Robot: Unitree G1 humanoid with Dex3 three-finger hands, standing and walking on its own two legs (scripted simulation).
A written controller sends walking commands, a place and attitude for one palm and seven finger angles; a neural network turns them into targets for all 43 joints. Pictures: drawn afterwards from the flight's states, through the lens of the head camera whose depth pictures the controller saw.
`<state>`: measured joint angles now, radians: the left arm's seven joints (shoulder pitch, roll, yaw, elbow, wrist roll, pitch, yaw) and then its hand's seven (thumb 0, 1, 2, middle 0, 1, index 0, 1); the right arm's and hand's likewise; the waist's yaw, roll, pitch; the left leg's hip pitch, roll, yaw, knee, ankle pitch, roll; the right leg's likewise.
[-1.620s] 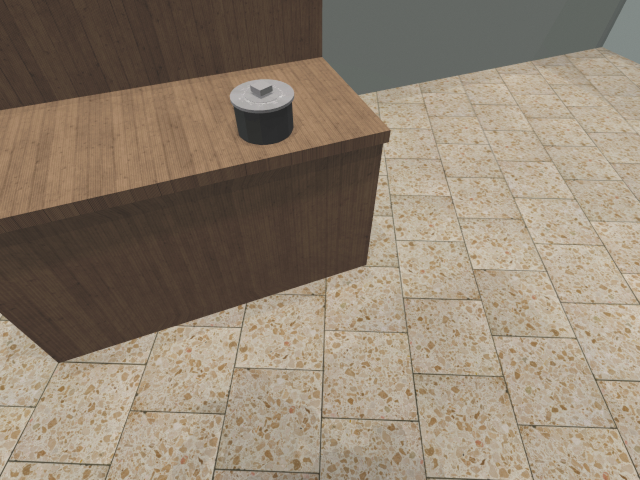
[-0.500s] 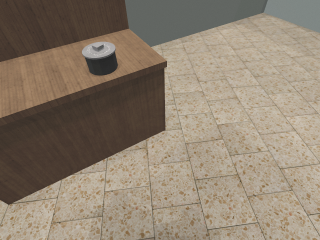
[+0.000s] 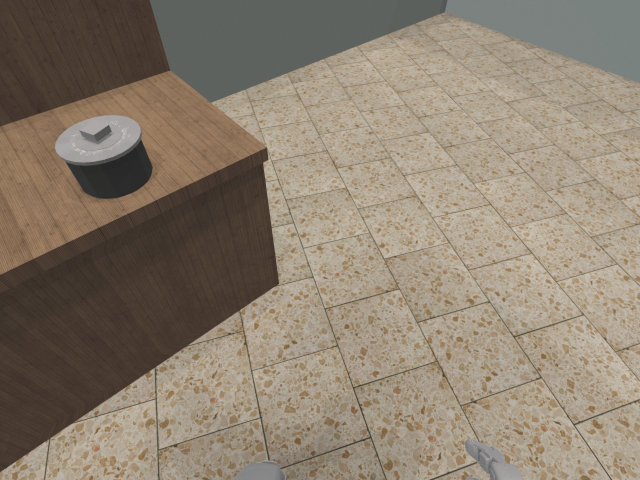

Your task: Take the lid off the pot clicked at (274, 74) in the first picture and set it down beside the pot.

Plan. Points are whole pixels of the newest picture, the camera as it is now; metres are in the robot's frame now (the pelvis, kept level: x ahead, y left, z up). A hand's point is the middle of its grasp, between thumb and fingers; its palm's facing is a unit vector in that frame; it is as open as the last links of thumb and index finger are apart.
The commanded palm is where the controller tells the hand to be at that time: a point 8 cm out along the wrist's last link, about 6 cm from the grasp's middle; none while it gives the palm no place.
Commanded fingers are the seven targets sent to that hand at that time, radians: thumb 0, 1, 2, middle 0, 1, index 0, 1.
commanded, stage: walk to a spot facing it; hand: left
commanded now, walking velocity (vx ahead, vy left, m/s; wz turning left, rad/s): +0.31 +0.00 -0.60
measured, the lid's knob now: (95, 130) +0.69 +0.57 +0.00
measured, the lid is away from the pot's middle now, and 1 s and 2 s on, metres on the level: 0.00 0.00 0.00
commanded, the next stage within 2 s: turn to face it in 0.46 s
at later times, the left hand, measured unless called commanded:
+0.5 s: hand (306, 309) +0.42 +0.09 -0.15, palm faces -0.42 -0.87 -0.26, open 7.4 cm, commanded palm none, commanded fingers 0.00 0.90 0.90 -0.20 -0.30 -0.20 -0.30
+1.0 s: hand (300, 331) +0.39 +0.10 -0.18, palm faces -0.18 -0.97 -0.16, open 7.3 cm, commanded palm none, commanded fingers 0.00 0.90 0.90 -0.20 -0.30 -0.20 -0.30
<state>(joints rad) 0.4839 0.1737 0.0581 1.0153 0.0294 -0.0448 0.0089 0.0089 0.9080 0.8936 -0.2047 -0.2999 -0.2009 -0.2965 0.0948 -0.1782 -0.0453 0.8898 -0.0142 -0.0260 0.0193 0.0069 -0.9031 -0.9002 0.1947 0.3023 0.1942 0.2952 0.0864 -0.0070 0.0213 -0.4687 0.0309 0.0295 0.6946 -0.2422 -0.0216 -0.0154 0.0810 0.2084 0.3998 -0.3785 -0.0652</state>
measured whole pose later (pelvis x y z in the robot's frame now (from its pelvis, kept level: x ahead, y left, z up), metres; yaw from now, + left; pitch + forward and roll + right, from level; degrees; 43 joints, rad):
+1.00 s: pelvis +0.28 -0.06 -0.01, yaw -13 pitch +0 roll -1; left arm 0.22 0.18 0.06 0.96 0.02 0.04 0.02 0.00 0.92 0.89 -0.20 -0.30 -0.20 -0.30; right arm 0.32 -0.13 -0.02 1.00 -0.03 0.02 -0.01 0.01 -0.92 -0.90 0.20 0.30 0.20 0.30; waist -0.02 -0.04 0.01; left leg -0.30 0.01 0.07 0.61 -0.30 0.04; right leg -0.37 -0.01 -0.15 0.79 -0.43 0.00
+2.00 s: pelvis +0.26 -0.10 +0.00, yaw +22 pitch +0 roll -1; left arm 0.21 0.29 0.08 0.91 0.01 0.06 0.01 0.01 0.91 0.89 -0.20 -0.30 -0.20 -0.30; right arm 0.17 -0.21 -0.04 0.91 -0.01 0.03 0.01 0.00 -0.90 -0.90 0.20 0.30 0.20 0.30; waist 0.01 -0.03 0.09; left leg -0.25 -0.03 -0.02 0.50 -0.25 0.04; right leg -0.48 -0.09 -0.01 1.03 -0.40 0.10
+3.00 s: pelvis +0.28 -0.11 -0.01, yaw +47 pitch -1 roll +1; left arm 0.26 0.20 0.04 0.97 0.03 0.00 -0.01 0.01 0.91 0.89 -0.20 -0.30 -0.20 -0.30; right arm 0.26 -0.19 -0.03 1.00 -0.01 0.02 0.00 0.00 -0.90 -0.90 0.20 0.30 0.20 0.30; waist 0.00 0.03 0.03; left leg -0.22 -0.04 -0.04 0.62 -0.40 0.03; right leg -0.23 -0.02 -0.07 0.57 -0.34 0.00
